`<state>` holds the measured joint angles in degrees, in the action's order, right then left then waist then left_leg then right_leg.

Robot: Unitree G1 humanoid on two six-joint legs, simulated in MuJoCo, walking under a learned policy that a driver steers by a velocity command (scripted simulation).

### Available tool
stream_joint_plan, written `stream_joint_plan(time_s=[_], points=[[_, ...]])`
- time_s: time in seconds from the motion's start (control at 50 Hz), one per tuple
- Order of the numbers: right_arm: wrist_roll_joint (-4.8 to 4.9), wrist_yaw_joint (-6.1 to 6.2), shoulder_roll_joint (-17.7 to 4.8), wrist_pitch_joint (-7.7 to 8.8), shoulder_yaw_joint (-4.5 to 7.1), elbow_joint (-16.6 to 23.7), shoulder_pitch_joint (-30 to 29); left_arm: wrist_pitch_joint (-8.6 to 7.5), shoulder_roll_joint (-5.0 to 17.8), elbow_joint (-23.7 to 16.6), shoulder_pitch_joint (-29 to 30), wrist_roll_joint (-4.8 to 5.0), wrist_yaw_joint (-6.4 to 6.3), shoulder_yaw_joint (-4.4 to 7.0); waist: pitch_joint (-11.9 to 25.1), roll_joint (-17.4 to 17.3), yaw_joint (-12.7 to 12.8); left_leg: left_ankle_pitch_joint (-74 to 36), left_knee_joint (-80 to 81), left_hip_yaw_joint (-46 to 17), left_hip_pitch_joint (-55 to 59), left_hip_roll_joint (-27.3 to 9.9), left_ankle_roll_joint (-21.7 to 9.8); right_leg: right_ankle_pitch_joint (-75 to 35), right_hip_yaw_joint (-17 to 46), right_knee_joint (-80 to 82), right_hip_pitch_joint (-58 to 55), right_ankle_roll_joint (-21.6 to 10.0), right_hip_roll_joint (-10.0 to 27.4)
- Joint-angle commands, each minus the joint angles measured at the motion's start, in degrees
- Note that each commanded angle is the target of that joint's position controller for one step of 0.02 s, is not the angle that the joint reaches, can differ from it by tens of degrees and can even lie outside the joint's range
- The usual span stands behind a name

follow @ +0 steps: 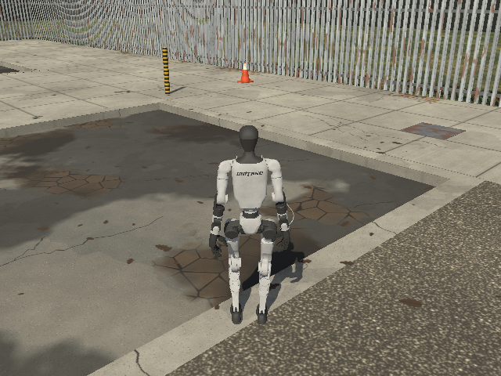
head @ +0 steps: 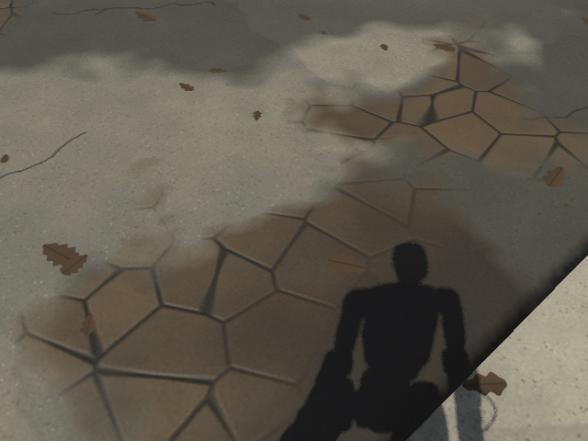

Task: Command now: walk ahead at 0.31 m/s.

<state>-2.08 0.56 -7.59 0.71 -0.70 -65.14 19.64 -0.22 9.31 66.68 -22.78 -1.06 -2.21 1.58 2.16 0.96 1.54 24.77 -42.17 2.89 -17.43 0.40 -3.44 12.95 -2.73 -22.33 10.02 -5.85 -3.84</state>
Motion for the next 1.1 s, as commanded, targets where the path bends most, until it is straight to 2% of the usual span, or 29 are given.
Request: stream_joint_plan(time_s=[0.02,0.08,0.14,0.16,0.18,0.2,0.22,0.26,0.36,0.5,0.52,0.56,0.58,0.62,0.66,0.68,0.7,0.72,0.74,0.76,0.8,0.84,0.86,0.92,0.98,1.02,1.06,1.08,1.1], points=[[0.35,-0.91,-3.57,1.78,1.07,4.75,-3.26,-1.10,7.59,-1.51,-2.83,0.05,0.05,1.88,-8.42,2.22,-0.63,0.56,-2.88,-0.97,-10.50,-2.24,0.08,24.08,22.39,16.58,2.26,-7.73,18.95],[0.70,-0.96,-3.05,1.89,1.32,5.58,-2.89,-1.58,7.58,-2.49,-1.30,0.24,0.22,2.08,-8.25,3.77,-1.74,-1.70,4.97,1.50,-2.67,-0.53,0.21,20.90,16.93,14.15,7.20,-6.44,15.93],[0.77,-0.78,-2.89,2.18,1.79,2.86,6.37,-1.78,7.60,-3.71,1.31,0.43,0.37,2.12,-7.55,1.45,-5.58,-7.50,16.64,3.63,16.60,2.80,0.13,20.05,10.35,5.41,18.74,-4.33,10.27],[0.18,-0.35,-5.86,2.65,2.55,1.90,11.69,-2.27,4.96,-4.89,2.98,0.24,0.63,1.40,-6.97,-5.43,-7.76,-0.74,23.11,-6.90,23.52,-4.55,-0.86,18.40,6.07,-6.22,25.33,-2.45,6.88],[0.11,-0.07,-12.22,2.78,3.94,2.55,16.76,-2.80,-0.02,-7.23,3.85,0.64,1.43,0.02,-4.39,-17.32,-8.73,19.12,35.14,-31.93,27.19,-19.82,-5.17,16.47,-2.13,-24.51,33.19,0.36,1.03],[0.46,-0.09,-12.33,2.23,4.42,2.02,16.50,-2.78,5.55,-7.63,5.10,-0.99,1.77,1.25,-9.20,-12.57,-7.52,23.22,37.04,-38.11,20.77,-22.85,-8.96,14.57,0.44,-33.32,36.34,-0.09,2.93],[0.41,-0.41,-10.40,2.47,3.96,3.86,11.54,-2.93,6.42,-7.97,6.05,-1.21,2.49,1.46,-11.79,-7.60,-4.64,18.46,36.67,-34.50,16.63,-20.92,-9.18,9.14,2.95,-36.77,36.27,-0.04,5.53],[0.95,-0.76,-8.75,3.86,3.58,5.83,7.20,-3.25,5.41,-7.19,5.27,-0.49,3.30,1.45,-10.67,-4.31,-1.84,4.30,37.82,-25.18,14.99,-16.55,-7.36,1.90,3.90,-36.44,33.25,1.38,7.78],[1.28,-0.24,-6.70,5.25,2.63,4.08,12.84,-2.02,4.94,-8.80,10.16,-0.17,3.53,1.86,-8.19,-4.78,-1.70,-28.80,35.02,-11.93,19.68,-12.19,-5.67,-6.47,0.80,-34.87,34.73,3.39,7.94],[0.99,0.26,-7.83,5.09,2.18,4.06,14.21,-1.23,3.68,-14.93,24.69,-0.05,4.32,0.64,-9.74,-7.28,-4.00,-46.46,34.06,-4.38,17.12,-10.15,-5.30,-15.07,-3.33,-18.17,26.55,3.31,5.09],[0.24,0.38,-8.60,5.12,2.41,3.29,15.31,-1.16,5.04,-14.19,22.66,-0.46,4.43,1.12,-8.65,-9.02,-3.14,-49.74,32.03,-4.72,21.40,-12.66,-6.19,-17.27,-1.11,-22.87,27.70,1.94,6.40],[0.19,0.59,-8.41,4.98,2.49,3.73,13.97,-1.59,6.44,-14.80,23.48,-0.70,4.25,1.40,-9.14,-6.28,-2.38,-53.30,29.26,-3.56,25.07,-13.22,-6.97,-13.94,-1.04,-20.74,28.88,0.18,6.38],[-0.77,1.14,-8.39,5.54,2.66,2.93,14.73,-2.63,7.04,-14.98,23.64,-0.62,4.19,1.86,-8.56,-7.83,-2.55,-50.33,25.60,-4.50,32.33,-13.84,-6.85,-21.11,3.11,-21.07,33.60,-1.11,8.26],[-0.84,1.65,-9.43,5.87,3.23,3.01,14.77,-3.69,8.12,-15.21,24.69,-1.20,4.00,2.24,-7.83,-6.22,-3.14,-53.22,20.07,-4.81,37.38,-14.47,-6.61,-16.55,1.90,-18.34,35.32,-1.90,7.26],[-0.48,0.96,-9.81,5.68,3.30,3.91,10.68,-4.06,7.28,-13.21,18.03,-1.49,3.36,2.26,-5.42,-4.56,1.23,-64.43,9.65,-1.81,27.22,-12.73,-5.46,-11.20,-2.74,-14.06,17.33,-3.98,3.31],[-0.10,-0.24,-8.33,4.99,3.13,3.24,12.93,-4.68,8.80,-9.50,7.07,-1.53,3.03,3.32,-1.43,-1.13,3.94,-64.42,-4.49,-2.35,14.56,-10.88,-3.96,-9.13,-2.90,-12.90,-3.01,-5.99,0.94],[1.62,-1.02,-5.89,4.35,2.21,3.18,14.91,-5.10,10.78,-7.22,-2.01,-1.80,2.94,4.32,4.50,7.84,7.27,-48.40,-25.31,0.31,-4.91,-6.82,-0.23,-2.83,11.37,-5.32,-23.97,-9.57,9.86],[1.26,-1.15,-6.19,4.83,2.33,5.60,8.68,-4.77,12.13,-4.75,-8.69,-0.75,3.04,4.83,9.61,14.26,10.57,1.69,-45.44,-0.95,-19.05,1.46,1.97,4.73,29.92,0.76,-32.50,-12.77,19.26],[0.99,-1.03,-9.25,5.40,3.22,9.32,2.69,-4.52,12.35,-5.25,-5.95,-0.52,2.82,4.26,6.09,7.24,8.13,4.67,-43.15,-5.71,-28.55,-0.72,0.70,3.63,32.90,2.97,-30.72,-11.30,20.49],[0.98,-1.32,-11.40,5.96,4.05,10.55,-1.67,-4.31,11.27,-5.90,-1.16,-1.45,2.08,4.11,-0.27,0.79,6.21,1.47,-36.51,-7.55,-29.55,-3.87,0.32,0.75,29.21,3.29,-22.93,-9.42,20.13],[-0.12,-2.48,-9.79,5.30,4.72,10.82,-2.88,-4.42,8.81,-6.16,3.79,-2.37,1.07,3.40,-4.96,-4.10,1.86,1.09,-25.02,-8.48,-21.85,-6.80,0.96,6.87,25.23,3.93,-7.52,-7.93,18.66],[-0.61,-2.55,-7.38,2.98,5.38,12.22,-6.04,-6.40,7.86,-6.75,9.40,-1.54,0.65,2.83,-9.12,-2.97,-2.38,-9.82,-14.12,-7.88,-13.64,-5.96,1.04,13.81,20.05,4.46,7.18,-5.77,16.22],[-0.83,-2.56,-6.46,2.05,5.20,13.87,-7.24,-7.52,8.41,-6.62,11.90,-0.73,0.55,3.02,-9.33,0.47,-4.61,-19.04,-7.93,-6.78,-8.73,-5.26,1.34,15.84,16.97,4.38,13.27,-4.89,14.60],[0.53,-3.66,-5.34,1.40,4.84,11.38,0.39,-8.31,7.92,-7.39,14.58,0.11,0.73,2.97,-5.38,1.14,-8.69,-43.78,-0.90,-1.25,11.72,-1.87,1.68,17.19,6.57,-0.21,27.57,-3.21,9.80],[1.27,-3.77,-8.70,1.45,4.86,12.50,-6.02,-8.13,7.35,-6.37,11.42,-1.11,1.20,2.91,-9.98,2.61,-5.50,-42.96,4.38,0.81,8.83,-2.74,2.48,19.43,6.04,-5.85,23.48,-2.78,10.53],[0.96,-3.83,-10.13,2.28,5.13,12.81,-9.35,-7.07,6.94,-5.64,6.17,-2.63,0.22,2.81,-12.63,0.89,-2.56,-42.02,13.90,0.43,2.57,-4.59,2.47,17.29,6.97,-13.26,13.25,-2.63,11.21],[0.58,-3.94,-11.04,3.47,5.67,9.00,-1.38,-5.00,7.96,-5.31,3.51,-3.26,-1.27,2.88,-10.28,-0.87,-4.64,-45.68,26.46,0.58,6.32,-5.70,1.06,6.63,4.47,-28.89,4.89,-2.66,9.76],[-0.55,-3.67,-12.19,3.98,6.35,5.39,9.12,-4.12,8.72,-5.45,4.04,-1.64,-1.19,3.17,-4.86,-4.18,-9.48,-48.98,32.51,1.43,17.59,-4.87,-1.54,1.28,-0.05,-47.94,6.00,-2.93,5.31],[-0.85,-3.89,-12.34,4.09,6.60,2.24,16.48,-3.82,6.53,-5.87,5.09,-0.66,0.12,3.12,-1.45,-12.76,-12.16,-50.60,28.87,-2.26,28.50,-8.68,-3.06,25.25,-2.78,-71.55,17.97,-3.78,-1.07]])
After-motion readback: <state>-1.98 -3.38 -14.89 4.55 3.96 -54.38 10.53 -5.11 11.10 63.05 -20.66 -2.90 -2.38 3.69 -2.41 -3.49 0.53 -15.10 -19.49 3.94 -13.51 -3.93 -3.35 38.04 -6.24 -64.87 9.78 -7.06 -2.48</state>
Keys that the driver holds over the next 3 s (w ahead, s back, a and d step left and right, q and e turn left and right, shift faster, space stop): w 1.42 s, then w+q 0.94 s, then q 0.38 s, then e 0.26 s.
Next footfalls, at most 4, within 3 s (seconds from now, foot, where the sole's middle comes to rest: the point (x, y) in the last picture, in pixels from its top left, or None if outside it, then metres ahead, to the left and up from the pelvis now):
0.16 left None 0.08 0.11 -0.78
0.66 right None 0.43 -0.09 -0.78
1.10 left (260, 425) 0.66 0.12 -0.92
1.48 right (325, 328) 0.97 -0.06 -0.92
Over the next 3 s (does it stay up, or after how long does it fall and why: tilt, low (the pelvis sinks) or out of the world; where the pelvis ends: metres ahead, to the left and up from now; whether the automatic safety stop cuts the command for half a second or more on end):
stays up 1.41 0.17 -0.15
